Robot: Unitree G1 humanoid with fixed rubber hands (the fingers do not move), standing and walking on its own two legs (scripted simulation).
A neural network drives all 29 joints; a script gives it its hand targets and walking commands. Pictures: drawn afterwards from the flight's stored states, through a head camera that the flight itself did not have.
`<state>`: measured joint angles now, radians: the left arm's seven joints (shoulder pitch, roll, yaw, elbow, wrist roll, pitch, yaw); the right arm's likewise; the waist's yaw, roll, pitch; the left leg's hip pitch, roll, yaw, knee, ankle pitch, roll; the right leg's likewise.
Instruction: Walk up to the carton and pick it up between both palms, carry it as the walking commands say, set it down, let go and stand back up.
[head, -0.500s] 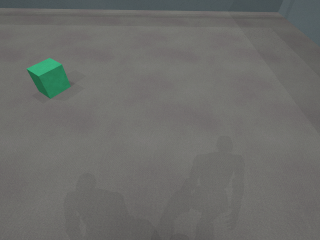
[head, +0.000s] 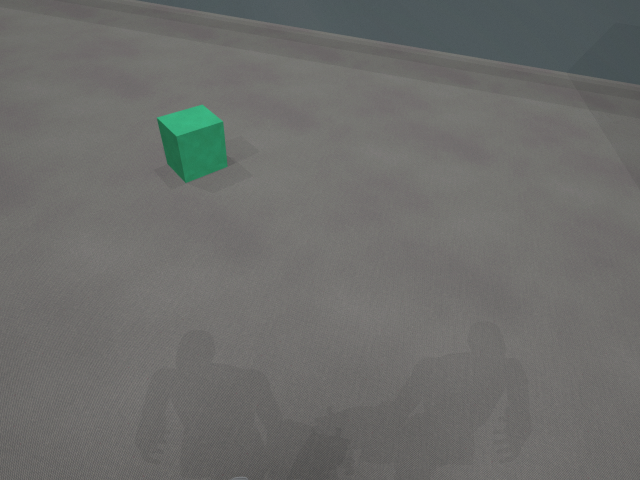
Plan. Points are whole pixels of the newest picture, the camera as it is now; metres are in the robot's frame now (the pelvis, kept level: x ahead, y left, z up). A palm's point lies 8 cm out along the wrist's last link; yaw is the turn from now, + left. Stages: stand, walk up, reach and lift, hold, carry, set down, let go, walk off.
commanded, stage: walk up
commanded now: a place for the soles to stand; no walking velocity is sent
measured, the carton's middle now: (194, 143) +1.65 +0.53 -0.60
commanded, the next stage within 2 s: none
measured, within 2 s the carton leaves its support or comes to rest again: neither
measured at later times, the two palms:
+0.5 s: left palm (127, 419) +0.23 +0.25 -0.09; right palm (466, 353) +0.35 -0.25 -0.09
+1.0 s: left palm (115, 245) +0.54 +0.38 -0.09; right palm (364, 234) +0.60 -0.10 -0.09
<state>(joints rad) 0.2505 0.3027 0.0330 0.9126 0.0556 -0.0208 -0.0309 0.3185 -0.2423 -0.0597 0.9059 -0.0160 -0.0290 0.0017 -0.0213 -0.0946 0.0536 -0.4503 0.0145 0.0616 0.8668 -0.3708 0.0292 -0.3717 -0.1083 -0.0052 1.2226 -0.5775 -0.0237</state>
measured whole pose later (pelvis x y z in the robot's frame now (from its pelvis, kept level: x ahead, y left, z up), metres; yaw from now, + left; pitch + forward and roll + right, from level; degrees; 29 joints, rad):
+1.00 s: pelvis +0.51 +0.12 +0.03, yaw +17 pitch -2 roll +0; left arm 0.22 0.26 0.01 0.76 0.04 -0.03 -0.05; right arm 0.36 -0.17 0.01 0.83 -0.04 -0.08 0.00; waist -0.04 -0.05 0.10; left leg -0.23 0.01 0.04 0.65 -0.39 0.02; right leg -0.59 -0.10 -0.05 0.93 -0.35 0.02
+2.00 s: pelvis +0.95 +0.24 +0.03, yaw +20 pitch -2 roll -2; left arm 0.29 0.21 -0.01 0.80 0.04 -0.06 0.00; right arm 0.33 -0.26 -0.02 0.79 -0.04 -0.02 0.04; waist 0.01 0.03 0.09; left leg -0.49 0.07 0.02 1.03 -0.47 -0.01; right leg -0.32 -0.03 -0.11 0.63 -0.27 -0.01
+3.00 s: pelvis +1.22 +0.36 +0.03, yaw +20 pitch -3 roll -2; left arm 0.21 0.24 -0.03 0.90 -0.01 0.02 0.00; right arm 0.12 -0.19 0.03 0.85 0.01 -0.01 0.00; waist 0.03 -0.02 0.09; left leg -0.32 0.02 0.01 0.65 -0.28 0.01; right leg -0.22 -0.08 -0.10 0.59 -0.32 0.05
